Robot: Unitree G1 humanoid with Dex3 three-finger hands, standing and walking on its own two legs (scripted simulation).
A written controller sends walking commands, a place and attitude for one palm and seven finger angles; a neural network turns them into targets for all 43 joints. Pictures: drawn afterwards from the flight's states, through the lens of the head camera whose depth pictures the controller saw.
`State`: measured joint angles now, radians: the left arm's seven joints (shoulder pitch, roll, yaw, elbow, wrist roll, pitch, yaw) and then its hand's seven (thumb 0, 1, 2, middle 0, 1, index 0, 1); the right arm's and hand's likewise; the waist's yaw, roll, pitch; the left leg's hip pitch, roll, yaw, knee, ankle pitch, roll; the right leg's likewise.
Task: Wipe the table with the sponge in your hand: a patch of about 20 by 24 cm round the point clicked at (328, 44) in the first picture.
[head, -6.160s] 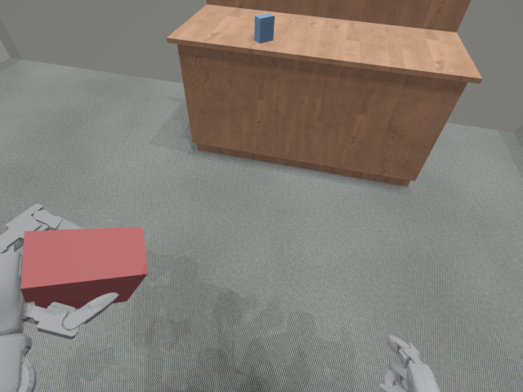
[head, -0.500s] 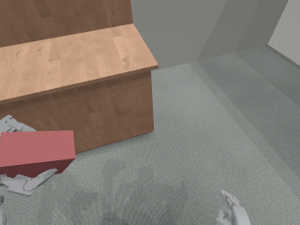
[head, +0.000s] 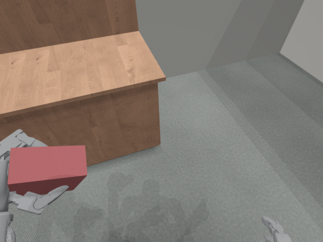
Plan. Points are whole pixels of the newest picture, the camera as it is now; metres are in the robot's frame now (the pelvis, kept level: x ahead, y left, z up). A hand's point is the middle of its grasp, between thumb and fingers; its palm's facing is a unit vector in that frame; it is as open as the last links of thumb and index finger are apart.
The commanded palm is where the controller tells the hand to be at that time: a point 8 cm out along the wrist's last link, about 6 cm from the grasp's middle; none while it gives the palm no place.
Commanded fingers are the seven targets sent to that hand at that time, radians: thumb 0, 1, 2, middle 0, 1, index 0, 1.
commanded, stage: take the last steps up to it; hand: left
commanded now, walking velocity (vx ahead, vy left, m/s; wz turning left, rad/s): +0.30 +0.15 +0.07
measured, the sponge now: (57, 171) +0.22 +0.21 +0.14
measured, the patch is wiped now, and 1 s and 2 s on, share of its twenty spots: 0.00 0.00 0.00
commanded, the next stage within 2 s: come to a stop and stand still in 1.16 s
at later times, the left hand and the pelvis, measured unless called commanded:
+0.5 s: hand (22, 128) +0.31 +0.32 +0.15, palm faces +0.39 -0.79 -0.47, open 9.8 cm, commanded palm +0.25 +0.36 +0.16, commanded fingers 0.00 0.10 1.30 -1.20 -1.60 -1.20 -1.60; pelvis +0.10 +0.08 -0.03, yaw +2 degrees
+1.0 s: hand (15, 87) +0.43 +0.39 +0.17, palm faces +0.36 -0.79 -0.49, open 9.8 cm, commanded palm +0.38 +0.44 +0.16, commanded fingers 0.00 0.10 1.30 -1.20 -1.60 -1.20 -1.60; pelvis +0.22 +0.16 -0.02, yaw +0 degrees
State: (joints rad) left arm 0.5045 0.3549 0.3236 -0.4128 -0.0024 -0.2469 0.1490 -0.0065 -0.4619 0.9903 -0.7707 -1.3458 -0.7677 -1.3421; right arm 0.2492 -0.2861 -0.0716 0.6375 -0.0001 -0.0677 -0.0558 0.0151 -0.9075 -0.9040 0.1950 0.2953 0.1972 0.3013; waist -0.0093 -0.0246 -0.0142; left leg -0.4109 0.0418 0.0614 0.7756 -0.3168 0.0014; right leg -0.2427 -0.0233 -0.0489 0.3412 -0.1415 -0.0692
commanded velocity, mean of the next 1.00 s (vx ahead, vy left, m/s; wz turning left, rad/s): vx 0.26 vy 0.15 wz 0.03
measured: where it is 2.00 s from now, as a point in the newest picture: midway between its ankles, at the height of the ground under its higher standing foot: (129, 237)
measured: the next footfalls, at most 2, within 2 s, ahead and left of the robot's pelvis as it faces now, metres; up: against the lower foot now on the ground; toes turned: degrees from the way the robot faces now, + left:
left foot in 0.16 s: +0.06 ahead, +0.19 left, +0.00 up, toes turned +6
right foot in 0.40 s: +0.15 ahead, -0.02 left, +0.00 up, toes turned -7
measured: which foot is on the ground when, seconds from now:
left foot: up 0.00-0.14, down 0.16-0.42, up 0.44-0.70, down 0.72-1.00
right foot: down 0.00-0.18, up 0.20-0.38, down 0.40-0.72, up 0.74-1.00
